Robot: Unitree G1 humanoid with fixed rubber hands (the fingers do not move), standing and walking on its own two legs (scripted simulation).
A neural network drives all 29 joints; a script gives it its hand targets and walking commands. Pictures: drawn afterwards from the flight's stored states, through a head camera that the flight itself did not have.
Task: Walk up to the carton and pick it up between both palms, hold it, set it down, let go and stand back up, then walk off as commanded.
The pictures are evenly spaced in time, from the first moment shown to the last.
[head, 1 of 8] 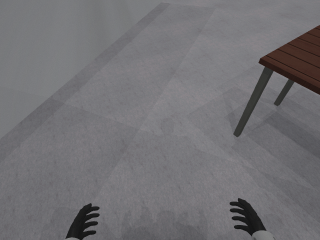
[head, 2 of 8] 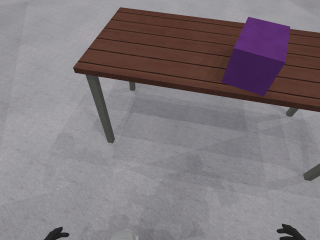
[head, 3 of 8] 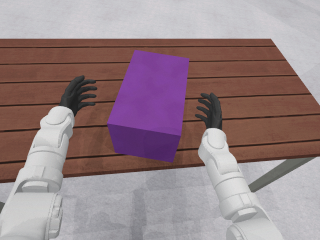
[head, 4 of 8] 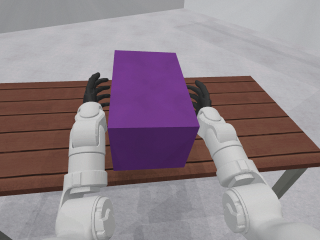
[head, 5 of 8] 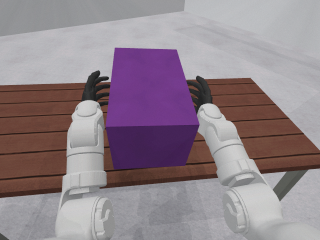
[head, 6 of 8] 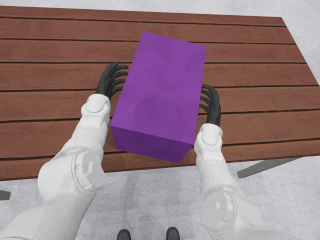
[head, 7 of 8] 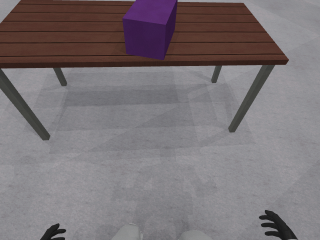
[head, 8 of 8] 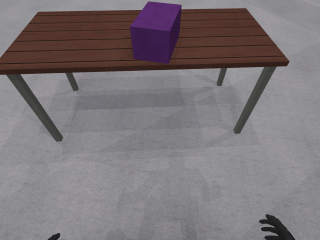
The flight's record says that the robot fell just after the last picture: no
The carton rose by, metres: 0.19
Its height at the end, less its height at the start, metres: +0.00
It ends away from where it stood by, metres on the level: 0.02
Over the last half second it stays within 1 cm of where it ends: yes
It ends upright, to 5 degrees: yes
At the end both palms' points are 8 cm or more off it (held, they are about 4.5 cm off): yes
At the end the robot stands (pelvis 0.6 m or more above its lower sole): yes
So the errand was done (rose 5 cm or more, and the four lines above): yes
